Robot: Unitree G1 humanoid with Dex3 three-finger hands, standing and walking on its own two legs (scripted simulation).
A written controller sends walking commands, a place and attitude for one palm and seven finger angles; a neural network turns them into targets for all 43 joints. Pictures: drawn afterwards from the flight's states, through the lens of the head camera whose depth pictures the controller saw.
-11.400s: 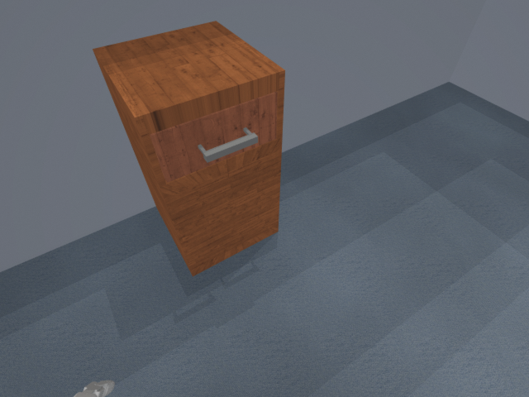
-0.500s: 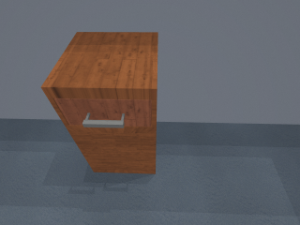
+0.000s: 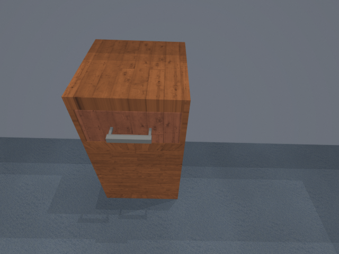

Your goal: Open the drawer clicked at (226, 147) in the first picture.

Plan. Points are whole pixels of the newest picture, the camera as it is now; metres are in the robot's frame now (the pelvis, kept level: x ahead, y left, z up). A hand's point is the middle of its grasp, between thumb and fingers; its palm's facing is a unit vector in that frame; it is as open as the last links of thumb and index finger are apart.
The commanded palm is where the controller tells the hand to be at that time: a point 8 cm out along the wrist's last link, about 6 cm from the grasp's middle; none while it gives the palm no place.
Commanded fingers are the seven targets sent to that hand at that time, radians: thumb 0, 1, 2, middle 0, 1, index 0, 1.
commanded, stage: look again from close up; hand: left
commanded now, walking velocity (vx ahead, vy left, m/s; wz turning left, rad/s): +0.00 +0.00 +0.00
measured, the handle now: (129, 134) +0.55 +0.19 -0.12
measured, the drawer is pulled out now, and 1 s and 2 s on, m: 0.00 0.00 0.00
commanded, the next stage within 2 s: raise the hand with hooked fingers in 0.14 s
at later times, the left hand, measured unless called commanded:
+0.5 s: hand (91, 210) +0.22 +0.21 -0.02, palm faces -0.01 -0.51 -0.86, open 7.8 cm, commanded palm +0.13 +0.23 -0.03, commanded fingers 0.00 0.57 0.76 -0.22 -0.51 -0.22 -0.51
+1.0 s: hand (87, 200) +0.24 +0.22 -0.01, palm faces +0.10 -0.08 -0.99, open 10.6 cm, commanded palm +0.19 +0.22 +0.04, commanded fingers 0.00 -0.01 0.51 -0.27 -0.88 -0.27 -0.88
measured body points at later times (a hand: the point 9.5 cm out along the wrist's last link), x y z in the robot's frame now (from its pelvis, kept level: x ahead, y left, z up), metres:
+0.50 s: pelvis +0.00 +0.01 -0.01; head +0.01 -0.03 +0.43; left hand +0.22 +0.23 +0.03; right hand +0.13 -0.25 -0.13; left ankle -0.02 +0.08 -0.73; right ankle -0.01 -0.09 -0.73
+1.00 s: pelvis +0.01 -0.04 -0.04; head +0.06 -0.07 +0.40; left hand +0.23 +0.22 +0.04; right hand +0.25 -0.21 -0.14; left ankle -0.02 +0.08 -0.73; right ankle -0.01 -0.09 -0.73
